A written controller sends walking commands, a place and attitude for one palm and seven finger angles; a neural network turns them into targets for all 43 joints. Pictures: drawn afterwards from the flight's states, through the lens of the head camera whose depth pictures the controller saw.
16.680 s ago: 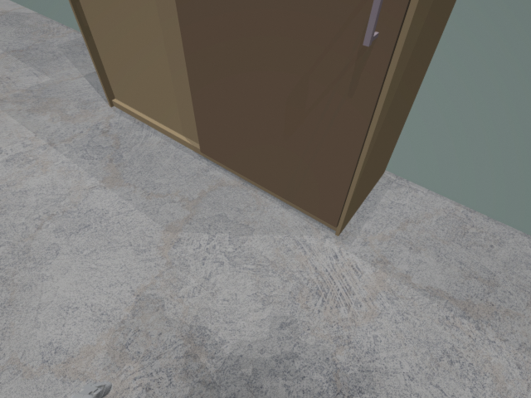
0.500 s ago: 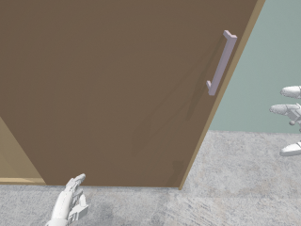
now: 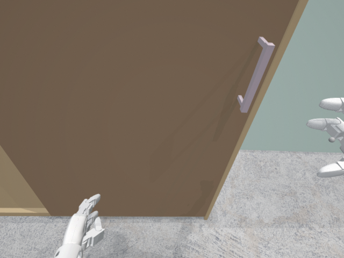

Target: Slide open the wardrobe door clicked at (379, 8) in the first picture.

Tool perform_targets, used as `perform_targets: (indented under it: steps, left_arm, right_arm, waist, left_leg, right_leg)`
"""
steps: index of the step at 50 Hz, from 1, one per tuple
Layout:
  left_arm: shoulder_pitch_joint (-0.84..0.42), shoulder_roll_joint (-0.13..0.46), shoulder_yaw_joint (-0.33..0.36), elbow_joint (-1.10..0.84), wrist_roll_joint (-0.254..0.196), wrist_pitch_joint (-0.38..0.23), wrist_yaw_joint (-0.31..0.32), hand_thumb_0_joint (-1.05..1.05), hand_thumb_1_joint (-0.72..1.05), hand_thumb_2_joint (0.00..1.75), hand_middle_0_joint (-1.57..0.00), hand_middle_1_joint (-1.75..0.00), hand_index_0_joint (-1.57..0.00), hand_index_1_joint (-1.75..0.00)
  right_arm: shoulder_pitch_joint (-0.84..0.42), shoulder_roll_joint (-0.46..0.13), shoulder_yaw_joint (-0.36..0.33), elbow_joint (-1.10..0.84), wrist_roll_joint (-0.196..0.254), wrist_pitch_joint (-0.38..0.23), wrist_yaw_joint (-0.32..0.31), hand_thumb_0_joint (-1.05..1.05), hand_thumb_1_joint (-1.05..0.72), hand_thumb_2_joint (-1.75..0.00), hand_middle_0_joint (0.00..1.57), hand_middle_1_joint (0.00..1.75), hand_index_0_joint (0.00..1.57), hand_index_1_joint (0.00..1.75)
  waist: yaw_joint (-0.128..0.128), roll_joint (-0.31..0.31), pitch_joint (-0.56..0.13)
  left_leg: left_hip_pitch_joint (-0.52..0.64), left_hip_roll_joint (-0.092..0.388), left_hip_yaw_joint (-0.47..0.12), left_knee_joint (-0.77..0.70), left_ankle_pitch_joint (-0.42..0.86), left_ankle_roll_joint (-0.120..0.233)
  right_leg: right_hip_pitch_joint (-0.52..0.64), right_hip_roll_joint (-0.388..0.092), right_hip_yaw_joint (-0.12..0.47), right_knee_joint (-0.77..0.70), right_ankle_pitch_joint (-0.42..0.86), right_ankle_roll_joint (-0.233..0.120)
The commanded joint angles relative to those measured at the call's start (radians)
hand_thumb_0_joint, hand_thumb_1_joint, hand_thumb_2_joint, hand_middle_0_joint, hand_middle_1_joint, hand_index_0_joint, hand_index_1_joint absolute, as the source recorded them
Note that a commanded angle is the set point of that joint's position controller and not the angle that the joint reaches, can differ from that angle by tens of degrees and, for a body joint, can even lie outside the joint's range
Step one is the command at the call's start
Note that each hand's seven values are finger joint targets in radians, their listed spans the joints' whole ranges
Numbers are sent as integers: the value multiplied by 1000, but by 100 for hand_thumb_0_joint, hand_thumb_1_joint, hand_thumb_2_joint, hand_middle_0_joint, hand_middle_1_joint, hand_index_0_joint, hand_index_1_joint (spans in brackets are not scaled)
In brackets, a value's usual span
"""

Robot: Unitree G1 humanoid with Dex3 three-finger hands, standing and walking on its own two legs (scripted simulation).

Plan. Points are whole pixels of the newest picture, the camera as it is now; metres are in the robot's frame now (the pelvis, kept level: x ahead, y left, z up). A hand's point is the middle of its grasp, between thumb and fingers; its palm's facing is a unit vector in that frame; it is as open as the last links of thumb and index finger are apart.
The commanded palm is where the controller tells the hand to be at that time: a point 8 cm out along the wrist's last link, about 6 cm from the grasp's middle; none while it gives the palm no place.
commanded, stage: move the hooked fingers beside the handle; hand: right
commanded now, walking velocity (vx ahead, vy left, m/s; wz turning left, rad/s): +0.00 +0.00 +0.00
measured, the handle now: (252, 77) +0.51 -0.20 +0.22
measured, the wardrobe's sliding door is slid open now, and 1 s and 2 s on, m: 0.00 0.00 0.00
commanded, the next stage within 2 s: none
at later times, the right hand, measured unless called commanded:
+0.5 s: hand (311, 118) +0.35 -0.28 +0.22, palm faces +0.03 +1.00 -0.07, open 14.0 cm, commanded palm +0.32 -0.32 +0.23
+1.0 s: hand (296, 103) +0.40 -0.27 +0.22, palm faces +0.03 +1.00 -0.05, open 14.0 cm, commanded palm +0.38 -0.32 +0.22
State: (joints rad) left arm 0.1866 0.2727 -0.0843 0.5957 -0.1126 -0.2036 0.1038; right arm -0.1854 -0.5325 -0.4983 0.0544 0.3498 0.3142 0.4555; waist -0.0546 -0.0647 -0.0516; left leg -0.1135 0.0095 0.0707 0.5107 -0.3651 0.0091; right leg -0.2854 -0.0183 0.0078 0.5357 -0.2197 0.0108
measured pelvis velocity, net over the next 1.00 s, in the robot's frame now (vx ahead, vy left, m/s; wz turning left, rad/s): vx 0.00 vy -0.01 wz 0.02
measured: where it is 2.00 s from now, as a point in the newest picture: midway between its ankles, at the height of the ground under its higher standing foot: outside the picture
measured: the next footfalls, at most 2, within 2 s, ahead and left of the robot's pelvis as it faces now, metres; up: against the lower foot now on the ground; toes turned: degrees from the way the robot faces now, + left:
none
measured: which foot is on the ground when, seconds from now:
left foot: down 0.00-1.00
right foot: down 0.00-1.00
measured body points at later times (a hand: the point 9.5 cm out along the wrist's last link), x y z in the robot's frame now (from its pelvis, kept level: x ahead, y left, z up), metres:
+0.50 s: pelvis +0.00 -0.01 +0.00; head -0.02 +0.01 +0.45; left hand +0.16 +0.24 -0.08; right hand +0.34 -0.33 +0.23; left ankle -0.05 +0.11 -0.73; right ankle +0.04 -0.13 -0.73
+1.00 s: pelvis +0.00 -0.01 +0.00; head +0.00 +0.01 +0.45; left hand +0.13 +0.25 -0.09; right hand +0.39 -0.32 +0.23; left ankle -0.05 +0.11 -0.73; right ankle +0.04 -0.13 -0.73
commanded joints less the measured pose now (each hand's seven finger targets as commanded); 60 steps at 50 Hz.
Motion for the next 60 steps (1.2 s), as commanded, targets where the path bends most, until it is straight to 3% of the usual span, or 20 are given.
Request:
perform_targets:
  steps: [1, 3, 6, 11, 15, 25, 27, 30, 31, 33, 37, 39, 42, 45, 46, 49, 52, 54, 57, 60]
  left_arm:
    - [-140, 106, 51, -161, 3, -61, 15, 0, 90, 90, -20, -30, -20, -30]
    - [-141, 107, 52, -164, 5, -59, 17, 0, 90, 90, -20, -30, -20, -30]
    - [-127, 115, 53, -152, 7, -47, 18, 0, 90, 90, -20, -30, -20, -30]
    - [-117, 123, 57, -151, 7, -32, 21, 0, 90, 90, -20, -30, -20, -30]
    - [-100, 125, 60, -149, 7, -31, 26, 0, 90, 90, -20, -30, -20, -30]
    - [-54, 138, 72, -151, 12, -18, 20, 0, 90, 90, -20, -30, -20, -30]
    - [-43, 142, 76, -153, 15, -12, 17, 0, 90, 90, -20, -30, -20, -30]
    - [-30, 144, 77, -146, 13, -5, 17, 0, 90, 90, -20, -30, -20, -30]
    - [-17, 147, 79, -139, 14, 0, 18, 0, 90, 90, -20, -30, -20, -30]
    - [-17, 148, 81, -145, 13, 2, 19, 0, 90, 90, -20, -30, -20, -30]
    - [4, 152, 84, -133, 18, 6, 20, 0, 90, 90, -20, -30, -20, -30]
    - [8, 152, 85, -128, 17, 10, 20, 0, 90, 90, -20, -30, -20, -30]
    - [16, 153, 89, -133, 18, 16, 15, 0, 90, 90, -20, -30, -20, -30]
    - [27, 157, 90, -119, 16, 27, 16, 0, 90, 90, -20, -30, -20, -30]
    - [41, 158, 91, -114, 17, 32, 16, 0, 90, 90, -20, -30, -20, -30]
    - [48, 163, 94, -114, 19, 38, 16, 0, 90, 90, -20, -30, -20, -30]
    - [67, 169, 98, -99, 21, 47, 18, 0, 90, 90, -20, -30, -20, -30]
    - [74, 167, 98, -95, 20, 50, 17, 0, 90, 90, -20, -30, -20, -30]
    - [99, 177, 102, -78, 21, 62, 17, 0, 90, 90, -20, -30, -20, -30]
    - [117, 181, 106, -71, 21, 67, 16, 0, 90, 90, -20, -30, -20, -30]
  right_arm:
    - [-394, -276, -55, -168, 12, -71, -19, 0, 50, -30, 30, 120, 30, 120]
    - [-405, -278, -55, -167, 0, -69, -25, 0, 50, -30, 30, 120, 30, 120]
    - [-406, -307, -72, -88, -5, -67, -30, 0, 50, -30, 30, 120, 30, 120]
    - [-509, -351, -78, -11, -26, -85, -32, 0, 50, -30, 30, 120, 30, 120]
    - [-610, -336, -39, 39, -40, -118, -18, 0, 50, -30, 30, 120, 30, 120]
    - [-663, -345, -34, 143, -61, -138, -31, 0, 50, -30, 30, 120, 30, 120]
    - [-641, -375, -65, 152, -66, -145, -38, 0, 50, -30, 30, 120, 30, 120]
    - [-674, -354, -39, 197, -70, -144, -38, 0, 50, -30, 30, 120, 30, 120]
    - [-682, -355, -30, 217, -70, -148, -39, 0, 50, -30, 30, 120, 30, 120]
    - [-734, -361, -21, 201, -82, -154, -40, 0, 50, -30, 30, 120, 30, 120]
    - [-777, -366, -19, 239, -85, -173, -45, 0, 50, -30, 30, 120, 30, 120]
    - [-801, -362, -8, 255, -91, -180, -45, 0, 50, -30, 30, 120, 30, 120]
    - [-782, -366, -18, 271, -95, -187, -49, 0, 50, -30, 30, 120, 30, 120]
    - [-836, -349, 14, 347, -102, -179, -47, 0, 50, -30, 30, 120, 30, 120]
    - [-817, -357, 7, 377, -96, -181, -50, 0, 50, -30, 30, 120, 30, 120]
    - [-893, -384, 6, 387, -117, -200, -53, 0, 50, -30, 30, 120, 30, 120]
    - [-928, -413, -9, 442, -119, -227, -51, 0, 50, -30, 30, 120, 30, 120]
    - [-991, -382, 34, 454, -125, -243, -44, 0, 50, -30, 30, 120, 30, 120]
    - [-985, -425, 4, 566, -127, -253, -38, 0, 50, -30, 30, 120, 30, 120]
    - [-1075, -426, 34, 591, -144, -281, -29, 0, 50, -30, 30, 120, 30, 120]
  waist:
    - [19, -10, -148]
    - [18, -30, -172]
    - [15, 21, -156]
    - [25, -3, -168]
    - [47, -29, -189]
    - [48, -31, -211]
    - [38, -15, -232]
    - [54, -14, -202]
    - [58, 20, -194]
    - [63, -39, -215]
    - [72, -11, -229]
    - [76, -37, -233]
    - [66, -28, -257]
    - [85, -15, -207]
    - [82, 37, -201]
    - [88, -18, -234]
    - [95, 13, -249]
    - [109, -35, -256]
    - [109, 28, -232]
    - [120, -39, -247]
  left_leg:
    - [-182, -10, -17, -101, 343, -5]
    - [-176, -7, -15, -94, 353, -2]
    - [-167, -8, -16, -103, 346, -3]
    - [-167, -6, -21, -107, 312, 0]
    - [-184, -9, -19, -101, 302, 3]
    - [-179, -14, -18, -95, 308, 8]
    - [-157, -16, -21, -93, 332, 8]
    - [-180, -16, -18, -92, 325, 7]
    - [-170, -16, -18, -100, 322, 6]
    - [-185, -18, -25, -98, 312, 7]
    - [-185, -22, -26, -101, 320, 8]
    - [-184, -20, -25, -96, 329, 11]
    - [-168, -22, -28, -92, 366, 11]
    - [-205, -21, -27, -96, 334, 10]
    - [-191, -21, -27, -103, 337, 8]
    - [-196, -21, -33, -92, 346, 10]
    - [-188, -23, -42, -93, 371, 5]
    - [-204, -21, -40, -88, 372, 8]
    - [-206, -22, -46, -92, 374, 3]
    - [-224, -19, -48, -84, 368, 7]
  right_leg:
    - [266, 30, 32, -31, 175, -50]
    - [276, 33, 30, -33, 184, -50]
    - [249, 30, 34, -35, 179, -51]
    - [243, 27, 29, -39, 162, -50]
    - [269, 26, 33, -40, 157, -51]
    - [261, 21, 33, -44, 172, -52]
    - [254, 20, 27, -41, 195, -55]
    - [246, 18, 26, -43, 183, -53]
    - [232, 15, 25, -42, 182, -55]
    - [253, 17, 21, -44, 176, -55]
    - [261, 14, 26, -40, 185, -58]
    - [264, 14, 26, -40, 194, -54]
    - [271, 15, 21, -33, 227, -58]
    - [246, 13, 24, -38, 191, -55]
    - [224, 13, 21, -34, 190, -60]
    - [242, 14, 22, -31, 202, -57]
    - [231, 15, 13, -21, 210, -62]
    - [248, 16, 14, -18, 217, -60]
    - [203, 16, 10, -12, 201, -64]
    - [216, 16, 13, -7, 210, -61]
